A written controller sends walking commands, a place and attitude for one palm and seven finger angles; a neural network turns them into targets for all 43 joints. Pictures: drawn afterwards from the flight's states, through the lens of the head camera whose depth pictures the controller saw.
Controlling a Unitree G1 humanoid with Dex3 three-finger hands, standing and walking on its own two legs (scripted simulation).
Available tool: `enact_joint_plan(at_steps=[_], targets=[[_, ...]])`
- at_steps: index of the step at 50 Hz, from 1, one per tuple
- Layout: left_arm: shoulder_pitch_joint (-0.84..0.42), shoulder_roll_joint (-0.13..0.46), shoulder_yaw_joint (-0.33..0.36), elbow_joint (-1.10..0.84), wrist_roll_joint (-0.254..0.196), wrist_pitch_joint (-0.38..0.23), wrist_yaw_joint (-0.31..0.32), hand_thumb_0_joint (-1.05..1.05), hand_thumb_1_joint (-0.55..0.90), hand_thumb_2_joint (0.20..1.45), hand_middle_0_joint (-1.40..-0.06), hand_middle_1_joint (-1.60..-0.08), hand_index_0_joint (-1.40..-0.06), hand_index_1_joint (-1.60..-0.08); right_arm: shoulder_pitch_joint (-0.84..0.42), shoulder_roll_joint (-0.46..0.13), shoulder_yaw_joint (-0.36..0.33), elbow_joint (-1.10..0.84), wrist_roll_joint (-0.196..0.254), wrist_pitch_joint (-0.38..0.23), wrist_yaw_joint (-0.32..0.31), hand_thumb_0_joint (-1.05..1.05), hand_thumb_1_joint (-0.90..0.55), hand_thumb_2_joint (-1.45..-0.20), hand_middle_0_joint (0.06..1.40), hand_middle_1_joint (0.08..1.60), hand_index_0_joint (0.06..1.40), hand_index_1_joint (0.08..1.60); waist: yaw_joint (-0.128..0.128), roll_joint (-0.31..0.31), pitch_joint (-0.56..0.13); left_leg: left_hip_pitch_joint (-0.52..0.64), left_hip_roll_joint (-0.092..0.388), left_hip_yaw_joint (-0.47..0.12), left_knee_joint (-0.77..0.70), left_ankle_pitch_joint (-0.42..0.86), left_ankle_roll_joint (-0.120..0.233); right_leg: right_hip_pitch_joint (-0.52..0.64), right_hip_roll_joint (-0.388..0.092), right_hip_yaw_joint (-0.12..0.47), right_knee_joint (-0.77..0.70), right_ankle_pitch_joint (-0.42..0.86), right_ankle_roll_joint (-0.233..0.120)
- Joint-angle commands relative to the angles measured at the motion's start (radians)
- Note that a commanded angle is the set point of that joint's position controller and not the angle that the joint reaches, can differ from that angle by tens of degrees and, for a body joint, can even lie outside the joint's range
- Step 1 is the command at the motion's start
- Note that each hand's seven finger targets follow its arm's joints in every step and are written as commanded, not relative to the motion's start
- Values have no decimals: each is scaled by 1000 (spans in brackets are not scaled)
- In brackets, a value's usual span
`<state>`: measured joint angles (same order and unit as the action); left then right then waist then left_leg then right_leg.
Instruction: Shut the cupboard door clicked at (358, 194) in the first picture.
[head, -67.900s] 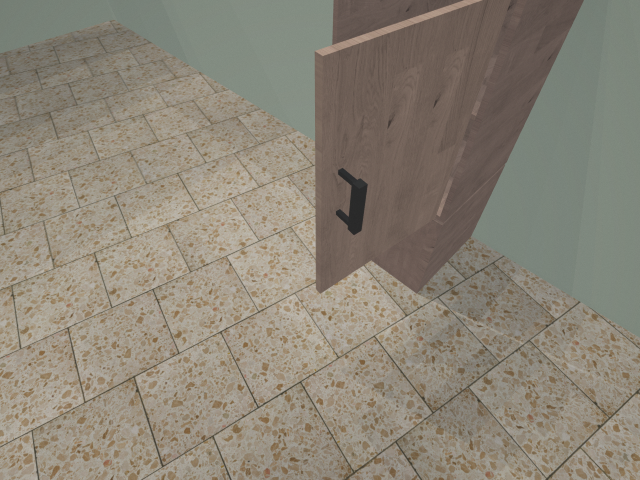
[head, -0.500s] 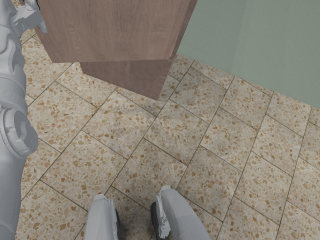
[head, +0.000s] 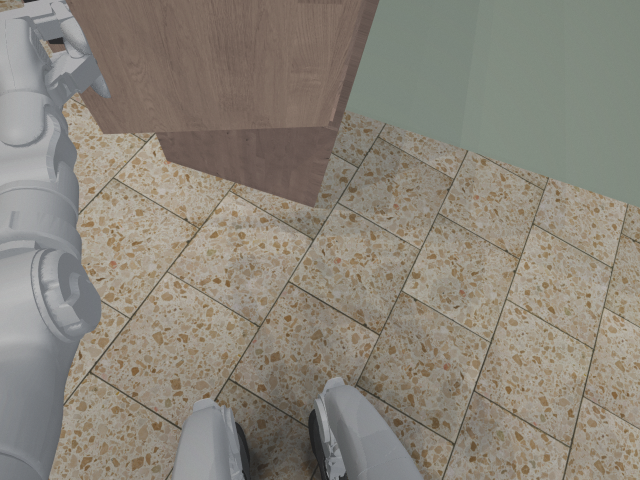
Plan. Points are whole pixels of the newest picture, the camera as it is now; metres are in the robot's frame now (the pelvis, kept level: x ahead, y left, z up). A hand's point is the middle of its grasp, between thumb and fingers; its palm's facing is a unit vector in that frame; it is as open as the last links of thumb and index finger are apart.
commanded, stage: pull the fist back off the door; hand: left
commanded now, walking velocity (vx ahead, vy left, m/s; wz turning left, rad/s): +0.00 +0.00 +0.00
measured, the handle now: out of the picture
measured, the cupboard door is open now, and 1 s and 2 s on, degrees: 24 24 24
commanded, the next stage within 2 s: draw the hand back to the body in 0.50 s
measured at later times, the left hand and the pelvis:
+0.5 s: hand (83, 132) +0.50 +0.16 +0.07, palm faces +0.06 -1.00 -0.02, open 3.2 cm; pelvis +0.00 -0.01 +0.01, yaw +3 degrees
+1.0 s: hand out of the picture +0.40 +0.20 +0.14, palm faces +0.09 -1.00 -0.04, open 3.1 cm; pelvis +0.01 +0.00 +0.06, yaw +3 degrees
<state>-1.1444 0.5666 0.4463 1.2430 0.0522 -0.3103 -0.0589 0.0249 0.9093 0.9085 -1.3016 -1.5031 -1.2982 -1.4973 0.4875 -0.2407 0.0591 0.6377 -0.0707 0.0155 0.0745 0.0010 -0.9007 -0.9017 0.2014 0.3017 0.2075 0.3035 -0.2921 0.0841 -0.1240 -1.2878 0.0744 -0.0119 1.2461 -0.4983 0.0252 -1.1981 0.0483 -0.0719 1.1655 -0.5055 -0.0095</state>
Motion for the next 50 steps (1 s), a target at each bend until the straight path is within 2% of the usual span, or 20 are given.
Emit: enact_joint_plan(at_steps=[1, 4, 6, 8, 11, 16, 18, 21, 23, 24, 29, 31, 35, 36, 40, 43, 44, 47, 49, 50], targets=[[-364, 199, -11, -237, -29, -133, -8, 0, 900, 900, -1300, -1500, -1300, -1500, 188, -207, -95, -32, 7, -3, -6, 0, -900, -900, 200, 300, 200, 300, 41, 141, -586, 547, -29, -64, -114, 442, 4, 272, 19, 30, -131, 389, -16], [-269, 145, -37, -176, -58, -118, -35, 0, 900, 900, -1300, -1500, -1300, -1500, 172, -208, -99, -36, 18, 8, -11, 0, -900, -900, 200, 300, 200, 300, 38, 46, -494, 469, -36, -43, -129, 374, 11, 311, 18, 37, -156, 376, -9], [-299, 100, -63, -201, -78, -129, -43, 0, 900, 900, -1300, -1500, -1300, -1500, 160, -206, -103, -36, 20, 8, -17, 0, -900, -900, 200, 300, 200, 300, 29, 46, -483, 485, -39, -44, -131, 362, 12, 291, 14, 39, -159, 366, -7], [-278, 101, -56, -215, -97, -144, -49, 0, 900, 900, -1300, -1500, -1300, -1500, 141, -206, -105, -42, 25, 8, -22, 0, -900, -900, 200, 300, 200, 300, 41, 24, -475, 461, -44, -37, -132, 328, 13, 309, 12, 49, -165, 345, -6], [-307, 69, -81, -289, -101, -194, -50, 0, 900, 900, -1300, -1500, -1300, -1500, 119, -202, -115, -36, 26, 3, -26, 0, -900, -900, 200, 300, 200, 300, 49, 85, -525, 548, -44, -45, -122, 371, 7, 268, 6, 46, -145, 358, -10], [-259, 12, -125, -301, -109, -213, -53, 0, 900, 900, -1300, -1500, -1300, -1500, 80, -200, -122, -35, 35, 10, -31, 0, -900, -900, 200, 300, 200, 300, 61, 98, -541, 602, -46, -49, -124, 389, 0, 250, 0, 42, -140, 360, -12], [-263, 18, -123, -301, -116, -206, -50, 0, 900, 900, -1300, -1500, -1300, -1500, 66, -201, -120, -40, 39, 14, -36, 0, -900, -900, 200, 300, 200, 300, 62, 70, -520, 573, -49, -48, -130, 347, 3, 266, -1, 48, -149, 332, -9], [-244, 38, -99, -365, -122, -226, -43, 0, 900, 900, -1300, -1500, -1300, -1500, 42, -199, -121, -49, 40, 11, -43, 0, -900, -900, 200, 300, 200, 300, 93, 105, -587, 626, -51, -51, -133, 388, -2, 286, -3, 48, -137, 358, -14], [-269, 6, -131, -357, -123, -232, -40, 0, 900, 900, -1300, -1500, -1300, -1500, 32, -191, -118, -41, 41, 10, -44, 0, -900, -900, 200, 300, 200, 300, 76, 89, -552, 616, -49, -53, -133, 376, -2, 280, -3, 47, -141, 351, -10], [-259, 21, -117, -322, -120, -227, -36, 0, 900, 900, -1300, -1500, -1300, -1500, 31, -194, -119, -37, 41, 9, -46, 0, -900, -900, 200, 300, 200, 300, 71, 47, -525, 580, -50, -50, -131, 346, 1, 290, -2, 51, -149, 338, -8], [-241, 56, -96, -280, -118, -223, -44, 0, 900, 900, -1300, -1500, -1300, -1500, 21, -197, -111, -42, 42, 3, -53, 0, -900, -900, 200, 300, 200, 300, 75, 32, -512, 525, -53, -44, -135, 305, 5, 309, -4, 61, -151, 316, -7], [-214, 48, -100, -256, -119, -224, -54, 0, 900, 900, -1300, -1500, -1300, -1500, 22, -195, -108, -47, 42, 2, -52, 0, -900, -900, 200, 300, 200, 300, 84, 51, -505, 536, -52, -48, -140, 314, 1, 291, -3, 55, -144, 311, -11], [6, 80, -40, -443, -167, -209, -86, 0, 900, 900, -1300, -1500, -1300, -1500, 13, -194, -118, -108, 58, 11, -48, 0, -900, -900, 200, 300, 200, 300, 186, 75, -661, 675, -57, -32, -202, 436, -6, 463, 3, 49, -164, 426, -20], [56, 51, -66, -513, -177, -197, -95, 0, 900, 900, -1300, -1500, -1300, -1500, 3, -186, -118, -123, 70, 14, -46, 0, -900, -900, 200, 300, 200, 300, 192, 71, -680, 707, -58, -26, -220, 465, -7, 493, 4, 48, -180, 463, -15], [233, 1, -89, -648, -226, -121, -93, 0, 900, 900, -1300, -1500, -1300, -1500, -19, -178, -117, -157, 96, 19, -63, 0, -900, -900, 200, 300, 200, 300, 202, -61, -515, 671, -65, -4, -307, 382, 7, 605, 12, 44, -279, 456, -7], [288, -21, -112, -765, -245, -120, -82, 0, 900, 900, -1300, -1500, -1300, -1500, -49, -166, -114, -157, 105, 4, -79, 0, -900, -900, 200, 300, 200, 300, 204, -79, -423, 692, -65, 8, -362, 335, 10, 635, 9, 50, -333, 432, 0], [320, -59, -148, -781, -246, -119, -83, 0, 900, 900, -1300, -1500, -1300, -1500, -64, -162, -111, -158, 106, -3, -80, 0, -900, -900, 200, 300, 200, 300, 201, -60, -380, 707, -67, 8, -381, 306, 9, 625, 10, 44, -350, 398, -1], [406, -67, -162, -787, -255, -118, -98, 0, 900, 900, -1300, -1500, -1300, -1500, -97, -162, -106, -152, 110, -20, -91, 0, -900, -900, 200, 300, 200, 300, 209, -37, -287, 741, -67, 4, -424, 265, 6, 617, 5, 40, -387, 341, -6], [446, -89, -186, -811, -269, -109, -123, 0, 900, 900, -1300, -1500, -1300, -1500, -123, -162, -106, -161, 116, -30, -95, 0, -900, -900, 200, 300, 200, 300, 215, -33, -263, 780, -67, 0, -450, 247, 5, 618, 5, 38, -410, 312, -8], [457, -94, -197, -845, -278, -104, -135, 0, 900, 900, -1300, -1500, -1300, -1500, -135, -162, -104, -171, 120, -37, -98, 0, -900, -900, 200, 300, 200, 300, 216, 10, -257, 807, -68, 0, -459, 252, 5, 620, 3, 36, -415, 309, -11]])
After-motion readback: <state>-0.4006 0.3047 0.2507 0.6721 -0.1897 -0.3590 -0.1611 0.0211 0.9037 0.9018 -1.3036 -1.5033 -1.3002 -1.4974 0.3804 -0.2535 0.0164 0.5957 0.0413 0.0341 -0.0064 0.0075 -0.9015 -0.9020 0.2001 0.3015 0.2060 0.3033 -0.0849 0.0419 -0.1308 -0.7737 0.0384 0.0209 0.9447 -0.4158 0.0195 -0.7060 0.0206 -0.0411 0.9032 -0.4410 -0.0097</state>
